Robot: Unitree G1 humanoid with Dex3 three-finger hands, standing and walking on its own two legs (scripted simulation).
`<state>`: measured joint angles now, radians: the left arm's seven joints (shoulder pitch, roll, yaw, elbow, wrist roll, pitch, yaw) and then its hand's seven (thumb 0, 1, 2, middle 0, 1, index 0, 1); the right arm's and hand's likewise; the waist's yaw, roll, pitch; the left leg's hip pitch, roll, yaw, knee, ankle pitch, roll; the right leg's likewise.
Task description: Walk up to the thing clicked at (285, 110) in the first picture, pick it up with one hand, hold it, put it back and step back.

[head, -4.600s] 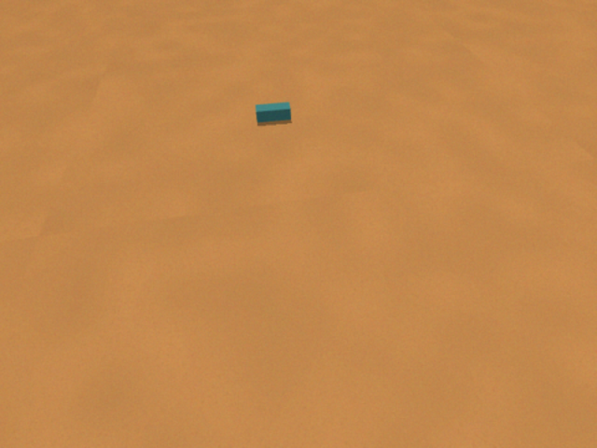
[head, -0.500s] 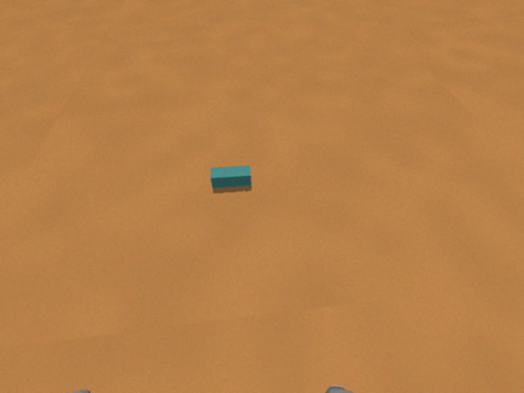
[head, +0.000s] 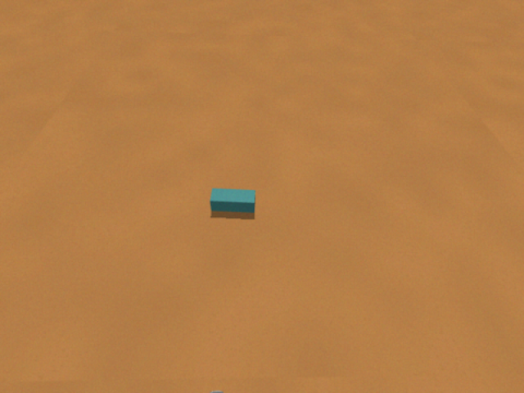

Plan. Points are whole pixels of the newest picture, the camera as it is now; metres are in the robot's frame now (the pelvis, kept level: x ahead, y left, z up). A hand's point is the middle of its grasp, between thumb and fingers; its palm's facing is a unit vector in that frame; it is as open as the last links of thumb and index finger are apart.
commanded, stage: walk up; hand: left
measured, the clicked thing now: (233, 200) +1.08 +0.20 -0.71
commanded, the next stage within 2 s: none
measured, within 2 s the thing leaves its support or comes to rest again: neither
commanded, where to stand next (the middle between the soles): +0.66 -0.13 m, yaw +2 degrees
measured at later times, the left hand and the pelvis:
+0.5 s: hand (181, 296) +0.31 +0.19 -0.10, palm faces -0.03 -0.91 -0.41, open 7.4 cm; pelvis +0.20 -0.09 +0.01, yaw -1 degrees
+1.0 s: hand (207, 246) +0.44 +0.16 -0.14, palm faces -0.04 -0.95 -0.31, open 7.4 cm; pelvis +0.39 -0.11 +0.02, yaw +0 degrees
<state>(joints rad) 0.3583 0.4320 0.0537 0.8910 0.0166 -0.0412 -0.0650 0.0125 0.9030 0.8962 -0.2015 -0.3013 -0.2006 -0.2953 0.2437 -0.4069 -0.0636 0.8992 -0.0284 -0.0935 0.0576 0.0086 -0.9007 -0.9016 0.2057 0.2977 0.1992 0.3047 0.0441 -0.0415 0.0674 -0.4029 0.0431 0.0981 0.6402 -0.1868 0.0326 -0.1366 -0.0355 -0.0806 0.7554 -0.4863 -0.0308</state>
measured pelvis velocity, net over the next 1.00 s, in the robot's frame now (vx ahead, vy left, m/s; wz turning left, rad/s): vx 0.39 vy -0.11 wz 0.01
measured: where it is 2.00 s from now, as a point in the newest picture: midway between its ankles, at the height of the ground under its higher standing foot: (309, 295)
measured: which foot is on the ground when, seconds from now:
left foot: down 0.00-0.40, up 0.42-0.78, down 0.80-1.00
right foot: up 0.00-0.36, down 0.38-0.82, up 0.84-1.00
